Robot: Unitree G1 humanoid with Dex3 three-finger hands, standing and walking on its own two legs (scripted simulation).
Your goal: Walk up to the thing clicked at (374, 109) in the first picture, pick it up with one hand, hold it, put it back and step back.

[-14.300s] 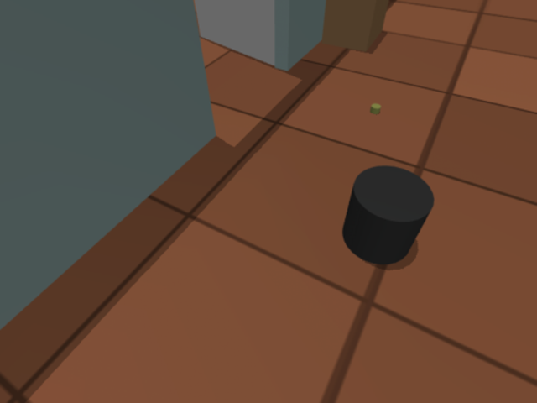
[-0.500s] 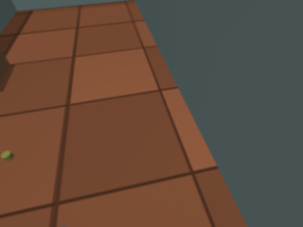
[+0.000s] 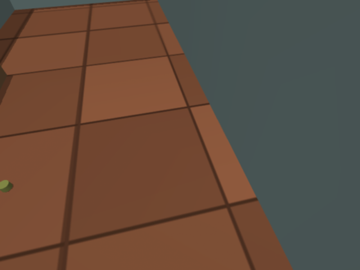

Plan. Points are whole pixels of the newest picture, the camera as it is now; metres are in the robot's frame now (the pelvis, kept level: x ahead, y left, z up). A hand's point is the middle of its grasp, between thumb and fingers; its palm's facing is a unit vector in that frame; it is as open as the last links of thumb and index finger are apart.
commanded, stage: stand
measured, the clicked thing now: (5, 186) +0.73 +1.13 -0.76
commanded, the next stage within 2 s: none
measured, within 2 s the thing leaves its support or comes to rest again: neither
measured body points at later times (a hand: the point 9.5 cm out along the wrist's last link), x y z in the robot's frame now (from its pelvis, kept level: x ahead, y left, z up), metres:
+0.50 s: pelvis +0.01 +0.00 +0.00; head +0.01 +0.00 +0.45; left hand +0.08 +0.30 -0.14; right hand +0.09 -0.30 -0.13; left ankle +0.04 +0.13 -0.75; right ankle -0.02 -0.15 -0.75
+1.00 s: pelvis +0.01 +0.00 +0.00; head +0.02 +0.00 +0.45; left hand +0.08 +0.30 -0.13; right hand +0.08 -0.30 -0.13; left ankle +0.04 +0.13 -0.75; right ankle -0.02 -0.15 -0.75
